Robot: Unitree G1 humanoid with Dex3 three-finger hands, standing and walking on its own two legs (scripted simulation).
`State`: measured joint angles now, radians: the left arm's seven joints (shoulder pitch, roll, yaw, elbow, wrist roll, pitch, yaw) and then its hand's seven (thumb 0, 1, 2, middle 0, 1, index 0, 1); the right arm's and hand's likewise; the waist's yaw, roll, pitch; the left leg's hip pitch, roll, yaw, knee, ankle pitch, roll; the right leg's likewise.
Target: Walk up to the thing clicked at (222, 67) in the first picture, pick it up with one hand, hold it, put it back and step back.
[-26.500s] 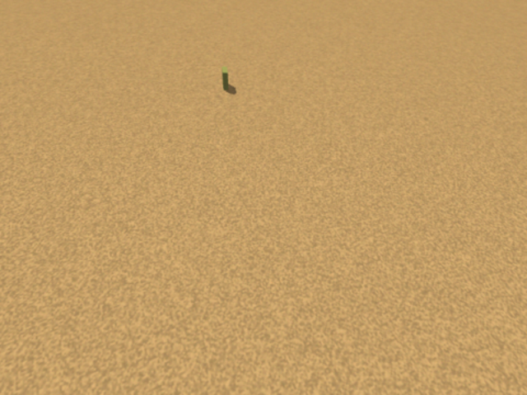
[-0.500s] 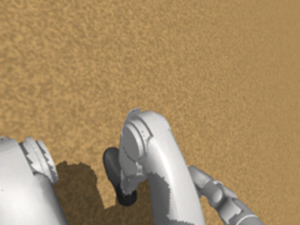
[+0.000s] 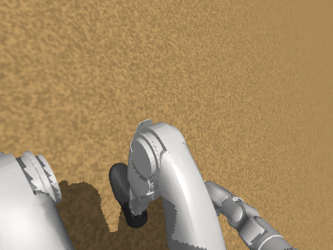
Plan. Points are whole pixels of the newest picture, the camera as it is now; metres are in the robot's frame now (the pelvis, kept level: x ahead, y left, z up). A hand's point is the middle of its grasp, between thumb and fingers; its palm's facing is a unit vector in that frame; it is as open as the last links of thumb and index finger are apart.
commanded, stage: open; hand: left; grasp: from the side
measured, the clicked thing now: out of the picture +0.44 +0.32 -0.21
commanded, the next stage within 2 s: withdraw in 0.24 s
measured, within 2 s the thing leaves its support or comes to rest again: rests again in 0.78 s
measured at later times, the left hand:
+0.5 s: hand out of the picture +0.45 +0.32 -0.17, palm faces +0.50 -0.87 +0.01, open 15.2 cm
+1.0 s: hand out of the picture +0.41 +0.37 -0.09, palm faces +0.39 -0.91 -0.13, open 17.1 cm
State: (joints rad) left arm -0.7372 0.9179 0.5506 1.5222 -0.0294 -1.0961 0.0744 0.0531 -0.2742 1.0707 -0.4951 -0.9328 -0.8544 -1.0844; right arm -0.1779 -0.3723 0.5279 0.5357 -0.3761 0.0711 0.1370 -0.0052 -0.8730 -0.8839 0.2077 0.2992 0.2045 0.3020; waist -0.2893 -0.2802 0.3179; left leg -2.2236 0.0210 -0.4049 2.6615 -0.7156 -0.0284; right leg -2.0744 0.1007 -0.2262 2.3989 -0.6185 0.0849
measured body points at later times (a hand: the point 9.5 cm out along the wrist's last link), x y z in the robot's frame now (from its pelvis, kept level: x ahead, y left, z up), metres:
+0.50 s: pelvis +0.00 +0.00 +0.00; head +0.23 +0.20 +0.32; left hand +0.41 +0.36 -0.17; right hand +0.17 -0.24 -0.03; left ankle +0.08 +0.13 -0.25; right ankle +0.14 -0.13 -0.25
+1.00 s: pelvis +0.00 +0.00 +0.03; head +0.19 +0.17 +0.39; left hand +0.39 +0.42 -0.08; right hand +0.19 -0.24 -0.03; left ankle +0.08 +0.13 -0.25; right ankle +0.14 -0.13 -0.25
